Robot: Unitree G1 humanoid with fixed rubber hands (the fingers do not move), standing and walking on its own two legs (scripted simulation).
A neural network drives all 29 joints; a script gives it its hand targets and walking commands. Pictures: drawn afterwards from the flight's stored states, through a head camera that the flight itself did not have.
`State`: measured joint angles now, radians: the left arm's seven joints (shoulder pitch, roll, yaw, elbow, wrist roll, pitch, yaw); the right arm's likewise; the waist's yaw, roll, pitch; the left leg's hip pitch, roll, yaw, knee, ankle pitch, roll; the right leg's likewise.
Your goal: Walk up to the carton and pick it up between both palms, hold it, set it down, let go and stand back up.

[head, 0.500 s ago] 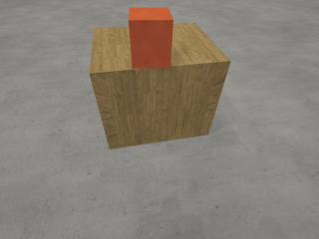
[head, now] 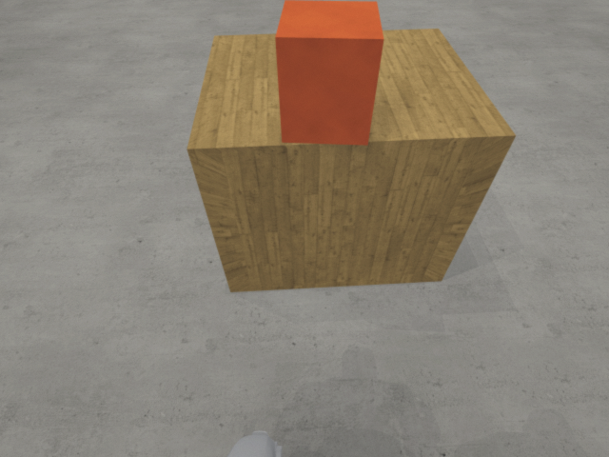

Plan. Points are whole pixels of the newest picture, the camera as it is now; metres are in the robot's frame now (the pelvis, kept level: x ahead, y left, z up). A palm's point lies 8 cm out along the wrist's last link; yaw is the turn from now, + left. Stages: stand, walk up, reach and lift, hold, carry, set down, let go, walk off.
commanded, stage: walk up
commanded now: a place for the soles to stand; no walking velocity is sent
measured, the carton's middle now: (327, 74) +0.91 +0.02 +0.04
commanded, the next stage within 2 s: none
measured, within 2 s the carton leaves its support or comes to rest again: neither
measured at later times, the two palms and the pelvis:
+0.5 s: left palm (177, 344) +0.30 +0.24 -0.10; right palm (535, 434) +0.21 -0.30 -0.13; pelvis +0.19 -0.02 -0.02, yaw -1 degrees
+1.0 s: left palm (194, 278) +0.43 +0.25 -0.11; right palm (483, 286) +0.44 -0.27 -0.11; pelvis +0.34 -0.01 -0.01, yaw -1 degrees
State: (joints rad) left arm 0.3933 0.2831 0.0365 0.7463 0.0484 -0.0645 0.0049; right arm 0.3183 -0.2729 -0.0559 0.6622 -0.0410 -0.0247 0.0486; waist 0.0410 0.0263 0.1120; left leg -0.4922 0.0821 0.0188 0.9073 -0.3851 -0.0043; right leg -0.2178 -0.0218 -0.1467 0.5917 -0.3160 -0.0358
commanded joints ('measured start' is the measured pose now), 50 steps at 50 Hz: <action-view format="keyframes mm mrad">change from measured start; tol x32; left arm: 1 9 184 46 -64 -3 -7 -6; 50 100 131 22 -186 -25 38 -4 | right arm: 1 66 -36 -17 -86 10 -24 7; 50 -58 -143 24 -126 33 18 -46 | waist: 1 -28 -127 -24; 6 -179 294 -140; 22 88 -327 -109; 39 -141 225 -176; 50 -5 7 -150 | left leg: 1 146 -12 31 -173 94 21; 4 472 -92 57 -258 113 63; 7 488 391 -804 -686 -422 319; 14 273 211 -225 -587 168 275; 19 78 140 -77 -444 4 212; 25 -349 6 -70 425 -83 13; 37 393 -79 95 -288 247 40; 39 531 229 -331 -469 169 134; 50 30 104 -43 -245 338 97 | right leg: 1 -114 -257 259 -263 -78 -202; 8 -608 -59 213 756 -186 19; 20 127 39 20 54 58 8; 23 147 -410 910 -414 -604 -226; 32 27 -274 340 -269 146 -220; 42 -447 -34 214 716 -273 43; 50 98 -60 196 -64 207 1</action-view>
